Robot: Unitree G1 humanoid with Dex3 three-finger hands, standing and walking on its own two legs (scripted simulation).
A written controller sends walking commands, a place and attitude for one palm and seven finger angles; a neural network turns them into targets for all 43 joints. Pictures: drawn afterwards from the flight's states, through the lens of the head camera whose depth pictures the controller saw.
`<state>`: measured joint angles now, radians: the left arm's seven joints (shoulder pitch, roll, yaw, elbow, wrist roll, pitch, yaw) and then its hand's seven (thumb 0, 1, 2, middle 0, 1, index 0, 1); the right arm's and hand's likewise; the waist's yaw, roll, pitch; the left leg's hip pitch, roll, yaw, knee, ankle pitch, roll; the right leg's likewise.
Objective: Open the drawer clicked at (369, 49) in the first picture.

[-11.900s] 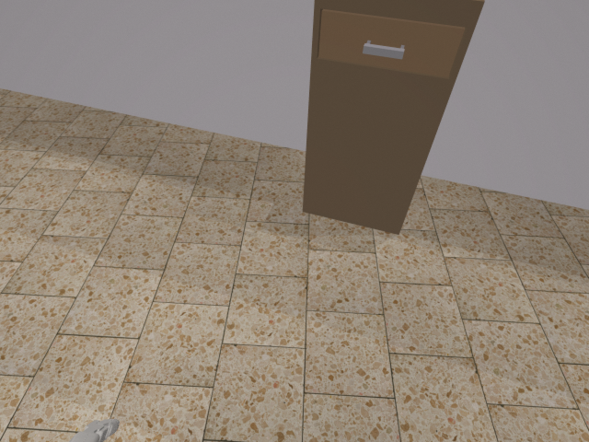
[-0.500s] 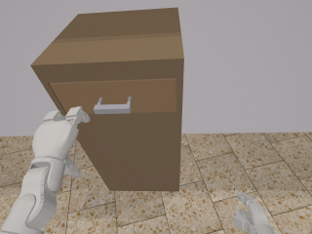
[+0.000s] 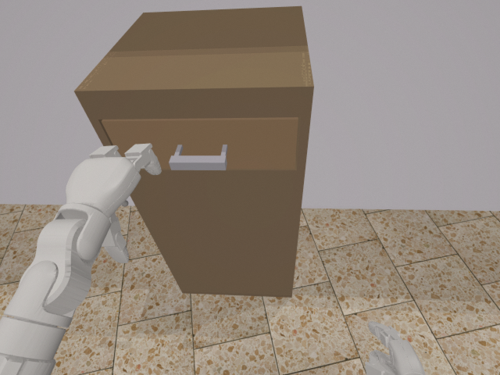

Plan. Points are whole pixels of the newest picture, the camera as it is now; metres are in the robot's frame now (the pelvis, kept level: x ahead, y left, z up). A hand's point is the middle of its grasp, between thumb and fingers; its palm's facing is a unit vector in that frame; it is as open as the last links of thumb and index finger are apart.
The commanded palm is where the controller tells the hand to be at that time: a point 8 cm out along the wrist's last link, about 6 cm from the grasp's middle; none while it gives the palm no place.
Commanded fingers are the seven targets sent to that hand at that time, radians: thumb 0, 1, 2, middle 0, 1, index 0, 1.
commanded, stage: raise the hand with hooked fingers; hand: left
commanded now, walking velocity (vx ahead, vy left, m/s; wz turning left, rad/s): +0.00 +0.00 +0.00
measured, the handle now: (200, 156) +0.52 +0.19 +0.04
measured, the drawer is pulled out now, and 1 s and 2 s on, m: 0.00 0.00 0.00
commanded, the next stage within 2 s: move the hooked fingers above the handle in 0.16 s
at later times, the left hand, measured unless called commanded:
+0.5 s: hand (145, 198) +0.32 +0.21 +0.13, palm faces +0.04 -0.06 -1.00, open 13.8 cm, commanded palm +0.30 +0.22 +0.20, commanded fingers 0.00 -0.50 0.30 -0.30 -1.20 -0.30 -1.20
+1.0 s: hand (146, 170) +0.38 +0.23 +0.13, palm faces +0.12 -0.07 -0.99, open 13.8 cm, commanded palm +0.35 +0.22 +0.19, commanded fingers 0.00 -0.50 0.30 -0.30 -1.20 -0.30 -1.20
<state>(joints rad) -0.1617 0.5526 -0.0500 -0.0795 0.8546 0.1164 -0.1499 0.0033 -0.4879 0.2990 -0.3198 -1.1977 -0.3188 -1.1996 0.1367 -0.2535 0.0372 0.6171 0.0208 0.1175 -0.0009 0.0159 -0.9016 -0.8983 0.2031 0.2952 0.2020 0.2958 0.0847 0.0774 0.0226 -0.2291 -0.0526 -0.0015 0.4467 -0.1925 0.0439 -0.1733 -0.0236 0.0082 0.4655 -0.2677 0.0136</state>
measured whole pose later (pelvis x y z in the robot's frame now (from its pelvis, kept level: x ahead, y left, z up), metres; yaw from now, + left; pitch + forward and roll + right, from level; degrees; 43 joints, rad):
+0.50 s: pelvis +0.00 -0.04 +0.00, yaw +1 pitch -2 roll +1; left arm -0.25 0.55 -0.06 0.11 0.86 0.03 -0.09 0.00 -0.49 0.30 -0.32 -1.20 -0.32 -1.20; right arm 0.10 -0.26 0.04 0.65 0.03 0.08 -0.05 0.02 -0.90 -0.90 0.20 0.30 0.20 0.30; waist 0.07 0.08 0.01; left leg -0.24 -0.02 -0.04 0.45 -0.19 0.00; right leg -0.18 0.01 -0.02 0.48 -0.27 -0.03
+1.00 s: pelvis +0.03 -0.03 +0.00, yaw +0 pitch +4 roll +1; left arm -0.30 0.54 0.00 0.17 0.88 0.06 0.00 0.01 -0.49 0.30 -0.32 -1.20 -0.32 -1.20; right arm 0.16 -0.27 -0.01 0.65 0.04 0.12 -0.02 0.02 -0.90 -0.90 0.20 0.29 0.20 0.30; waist 0.06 0.07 -0.03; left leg -0.31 -0.02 -0.01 0.51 -0.26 0.01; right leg -0.26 0.01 0.00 0.53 -0.33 -0.02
